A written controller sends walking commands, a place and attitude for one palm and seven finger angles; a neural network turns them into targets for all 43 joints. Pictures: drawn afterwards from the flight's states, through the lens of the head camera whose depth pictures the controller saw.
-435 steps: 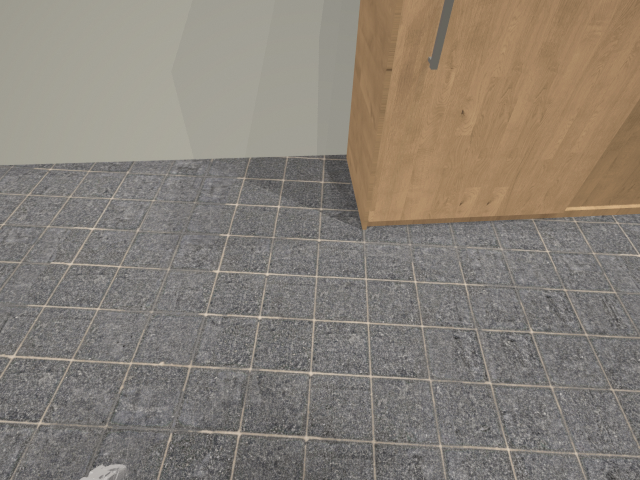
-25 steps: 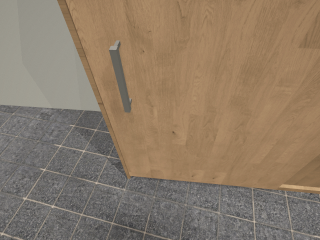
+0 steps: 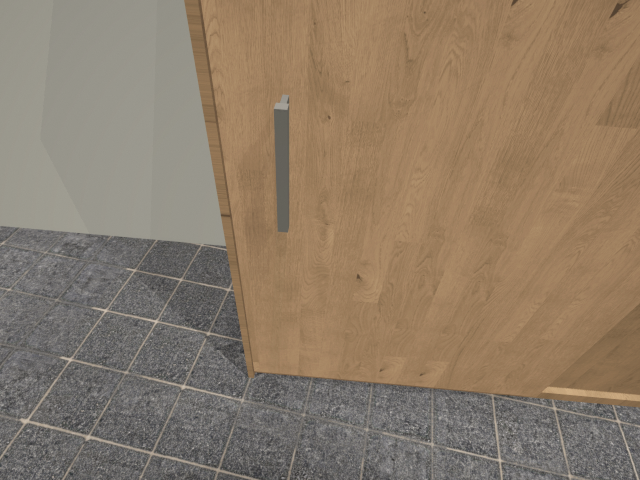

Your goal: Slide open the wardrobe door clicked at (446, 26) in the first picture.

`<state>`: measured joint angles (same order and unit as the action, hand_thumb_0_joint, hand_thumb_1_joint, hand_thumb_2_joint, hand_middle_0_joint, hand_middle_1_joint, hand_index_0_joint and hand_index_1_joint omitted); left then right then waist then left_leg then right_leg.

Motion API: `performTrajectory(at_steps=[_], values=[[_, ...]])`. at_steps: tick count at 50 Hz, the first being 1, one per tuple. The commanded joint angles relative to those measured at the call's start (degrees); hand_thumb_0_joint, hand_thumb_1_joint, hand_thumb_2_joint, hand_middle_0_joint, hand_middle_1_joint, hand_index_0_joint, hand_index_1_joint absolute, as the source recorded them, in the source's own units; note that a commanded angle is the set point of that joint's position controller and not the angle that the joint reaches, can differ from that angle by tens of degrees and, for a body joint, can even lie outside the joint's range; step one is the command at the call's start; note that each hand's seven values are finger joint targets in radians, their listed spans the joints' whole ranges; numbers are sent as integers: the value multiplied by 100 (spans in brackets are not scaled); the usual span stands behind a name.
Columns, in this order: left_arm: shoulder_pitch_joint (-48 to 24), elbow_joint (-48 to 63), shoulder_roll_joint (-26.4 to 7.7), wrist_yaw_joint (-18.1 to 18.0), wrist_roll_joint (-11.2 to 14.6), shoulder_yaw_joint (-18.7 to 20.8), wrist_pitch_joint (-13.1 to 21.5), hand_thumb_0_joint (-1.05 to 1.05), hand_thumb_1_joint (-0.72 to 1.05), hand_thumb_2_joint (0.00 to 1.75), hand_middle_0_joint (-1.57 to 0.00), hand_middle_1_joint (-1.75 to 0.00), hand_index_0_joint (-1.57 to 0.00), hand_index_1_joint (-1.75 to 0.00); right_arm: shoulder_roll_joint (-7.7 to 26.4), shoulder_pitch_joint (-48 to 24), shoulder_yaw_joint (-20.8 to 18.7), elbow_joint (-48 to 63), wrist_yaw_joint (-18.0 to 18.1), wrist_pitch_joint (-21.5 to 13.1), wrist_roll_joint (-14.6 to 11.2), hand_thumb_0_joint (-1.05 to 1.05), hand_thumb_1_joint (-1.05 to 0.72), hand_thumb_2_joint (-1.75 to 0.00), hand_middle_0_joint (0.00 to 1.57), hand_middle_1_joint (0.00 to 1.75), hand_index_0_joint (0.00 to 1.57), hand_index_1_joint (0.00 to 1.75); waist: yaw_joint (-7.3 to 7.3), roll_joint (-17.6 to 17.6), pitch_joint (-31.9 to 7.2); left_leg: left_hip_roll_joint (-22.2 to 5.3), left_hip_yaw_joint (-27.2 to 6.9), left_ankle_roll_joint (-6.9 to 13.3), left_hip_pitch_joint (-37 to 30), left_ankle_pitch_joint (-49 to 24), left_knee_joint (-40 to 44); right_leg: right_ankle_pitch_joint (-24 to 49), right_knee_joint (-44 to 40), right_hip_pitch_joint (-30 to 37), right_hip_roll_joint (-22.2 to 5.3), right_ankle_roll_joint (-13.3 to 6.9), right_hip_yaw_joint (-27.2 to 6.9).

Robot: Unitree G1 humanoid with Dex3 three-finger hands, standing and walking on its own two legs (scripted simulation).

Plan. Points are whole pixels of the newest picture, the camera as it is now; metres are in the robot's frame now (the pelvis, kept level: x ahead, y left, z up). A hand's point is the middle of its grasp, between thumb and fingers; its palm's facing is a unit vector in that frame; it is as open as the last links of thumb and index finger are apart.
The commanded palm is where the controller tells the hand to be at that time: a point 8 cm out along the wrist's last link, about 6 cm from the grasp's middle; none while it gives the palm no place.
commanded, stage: come to a stop and stand still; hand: left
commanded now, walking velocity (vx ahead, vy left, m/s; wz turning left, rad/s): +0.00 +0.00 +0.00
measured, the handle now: (284, 169) +0.56 +0.11 +0.10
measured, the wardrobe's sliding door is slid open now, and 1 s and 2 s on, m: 0.00 0.00 0.00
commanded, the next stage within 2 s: look again from close up in 0.10 s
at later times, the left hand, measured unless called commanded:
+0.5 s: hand out of the picture +0.00 +0.13 -0.18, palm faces +0.03 -0.99 -0.16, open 7.4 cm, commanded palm none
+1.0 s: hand out of the picture -0.01 +0.10 -0.17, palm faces +0.06 -0.99 -0.15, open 7.4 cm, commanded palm none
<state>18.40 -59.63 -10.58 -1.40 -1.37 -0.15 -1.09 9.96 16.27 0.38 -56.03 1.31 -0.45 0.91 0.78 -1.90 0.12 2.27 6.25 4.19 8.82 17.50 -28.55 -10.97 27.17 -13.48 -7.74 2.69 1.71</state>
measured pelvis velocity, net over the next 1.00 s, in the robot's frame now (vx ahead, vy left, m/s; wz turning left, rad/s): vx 0.00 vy -0.06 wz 0.01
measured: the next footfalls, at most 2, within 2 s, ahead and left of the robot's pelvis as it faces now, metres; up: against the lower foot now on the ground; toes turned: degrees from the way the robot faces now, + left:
none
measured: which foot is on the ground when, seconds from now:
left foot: down 0.00-1.00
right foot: down 0.00-1.00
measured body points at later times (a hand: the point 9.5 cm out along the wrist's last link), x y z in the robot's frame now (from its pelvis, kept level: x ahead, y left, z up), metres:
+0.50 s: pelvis +0.00 -0.03 +0.00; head +0.01 -0.03 +0.45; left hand +0.00 +0.18 -0.16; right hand -0.01 -0.24 -0.16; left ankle -0.02 +0.07 -0.73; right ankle +0.04 -0.19 -0.73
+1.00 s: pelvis +0.00 -0.06 +0.00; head -0.01 -0.05 +0.45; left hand -0.02 +0.15 -0.16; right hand -0.01 -0.27 -0.16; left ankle -0.02 +0.07 -0.73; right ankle +0.04 -0.19 -0.73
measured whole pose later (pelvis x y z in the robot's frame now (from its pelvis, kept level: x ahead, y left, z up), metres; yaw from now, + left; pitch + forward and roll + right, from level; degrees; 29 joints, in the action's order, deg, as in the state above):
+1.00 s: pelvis +0.00 -0.06 +0.00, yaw +1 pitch -3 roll +0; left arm 18.7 -62.5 -7.1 -1.8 -0.9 0.2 0.4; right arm 6.9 17.9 0.2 -63.2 1.5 -0.2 0.6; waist 0.4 -0.7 1.8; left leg -2.1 3.8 -0.6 8.3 15.6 -26.7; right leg -10.5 26.0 -12.7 -3.7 1.2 4.5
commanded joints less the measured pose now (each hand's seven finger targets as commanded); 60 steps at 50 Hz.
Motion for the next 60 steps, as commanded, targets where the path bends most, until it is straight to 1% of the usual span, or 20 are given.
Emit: performTrajectory(at_steps=[1,3,4,5,9,12,15,18,22,24,25,27,36,39,43,48,53,56,58,60], values=[[227,227,-391,-52,12,74,100,0,90,90,-20,-30,-20,-30,698,206,-154,138,24,-135,-10,0,-90,-90,20,30,20,30,-30,385,511,-856,-990,-271,803,-842,1172,292,-102,283,119,-279,27],[262,195,-383,-54,25,79,105,0,90,90,-20,-30,-20,-30,666,238,-144,39,24,-138,-14,0,-90,-90,20,30,20,30,-9,434,471,-856,-968,-264,798,-738,1179,286,-143,332,97,-281,3],[254,168,-379,-55,29,71,110,0,90,90,-20,-30,-20,-30,639,265,-137,1,20,-129,-21,0,-90,-90,20,30,20,30,-15,305,537,-847,-979,-256,866,-598,1189,269,-168,352,91,-280,-7],[264,151,-367,-60,25,72,111,0,90,90,-20,-30,-20,-30,645,298,-139,-27,20,-127,-20,0,-90,-90,20,30,20,30,-15,293,567,-844,-976,-251,879,-600,1195,283,-167,363,90,-283,7],[292,79,-308,-72,39,79,116,0,90,90,-20,-30,-20,-30,564,403,-132,-190,25,-129,-23,0,-90,-90,20,30,20,30,-19,369,529,-843,-922,-259,835,-570,1194,313,-167,388,85,-278,-8],[319,28,-282,-84,46,83,140,0,90,90,-20,-30,-20,-30,483,483,-128,-287,25,-135,-36,0,-90,-90,20,30,20,30,-19,182,494,-819,-857,-242,799,-696,1091,433,-190,454,52,-281,-17],[349,-6,-247,-96,45,82,156,0,90,90,-20,-30,-20,-30,427,507,-139,-363,22,-125,-44,0,-90,-90,20,30,20,30,-19,139,544,-796,-802,-236,808,-648,1028,471,-229,451,46,-283,-42],[361,-34,-201,-103,54,87,164,0,90,90,-20,-30,-20,-30,352,532,-137,-432,29,-117,-42,0,-90,-90,20,30,20,30,-33,198,531,-778,-737,-255,763,-624,980,469,-252,404,46,-283,-65],[366,-64,-166,-111,50,92,184,0,90,90,-20,-30,-20,-30,272,563,-144,-484,32,-106,-44,0,-90,-90,20,30,20,30,-49,109,525,-772,-678,-269,699,-599,922,466,-298,349,45,-302,-109],[372,-77,-147,-108,52,101,188,0,90,90,-20,-30,-20,-30,246,553,-140,-506,38,-112,-46,0,-90,-90,20,30,20,30,-52,211,503,-777,-667,-274,675,-631,915,500,-308,348,58,-307,-126],[375,-79,-158,-112,43,102,197,0,90,90,-20,-30,-20,-30,244,544,-145,-514,38,-108,-52,0,-90,-90,20,30,20,30,-47,86,503,-784,-653,-274,662,-664,873,549,-325,362,53,-311,-124],[377,-89,-143,-111,45,108,212,0,90,90,-20,-30,-20,-30,208,549,-142,-525,40,-106,-46,0,-90,-90,20,30,20,30,-61,46,485,-761,-611,-292,628,-679,838,572,-357,337,36,-324,-158],[386,-109,-170,-109,46,111,236,0,90,90,-20,-30,-20,-30,184,513,-133,-573,39,-92,-43,0,-90,-90,20,30,20,30,-61,116,501,-754,-578,-333,560,-694,803,528,-489,305,32,-356,-184],[383,-107,-160,-101,52,114,224,0,90,90,-20,-30,-20,-30,187,498,-118,-579,39,-83,-36,0,-90,-90,20,30,20,30,-52,227,585,-760,-586,-352,642,-500,889,266,-557,258,54,-365,-202],[389,-109,-173,-99,54,118,231,0,90,90,-20,-30,-20,-30,188,504,-117,-586,35,-80,-39,0,-90,-90,20,30,20,30,-43,92,554,-747,-588,-362,624,-503,866,233,-600,286,41,-365,-190],[379,-73,-201,-94,53,134,232,0,90,90,-20,-30,-20,-30,146,577,-120,-592,21,-49,-29,0,-90,-90,20,30,20,30,-55,6,625,-702,-553,-385,694,-253,851,-223,-761,182,30,-380,-239],[406,-65,-178,-93,58,152,238,0,90,90,-20,-30,-20,-30,127,630,-112,-613,20,-68,-23,0,-90,-90,20,30,20,30,-37,123,561,-711,-594,-389,738,-304,876,-166,-724,264,38,-389,-196],[402,-61,-145,-96,51,147,220,0,90,90,-20,-30,-20,-30,107,653,-114,-607,21,-54,-24,0,-90,-90,20,30,20,30,-34,201,724,-725,-628,-390,869,-124,940,-322,-742,171,74,-380,-189],[415,-54,-159,-90,51,157,210,0,90,90,-20,-30,-20,-30,95,678,-113,-610,16,-43,-18,0,-90,-90,20,30,20,30,-27,100,757,-696,-628,-390,943,11,939,-511,-763,139,66,-376,-195],[436,-49,-141,-92,49,157,210,0,90,90,-20,-30,-20,-30,88,725,-117,-612,18,-43,-17,0,-90,-90,20,30,20,30,-34,151,715,-711,-652,-377,933,7,941,-499,-750,149,85,-382,-184]])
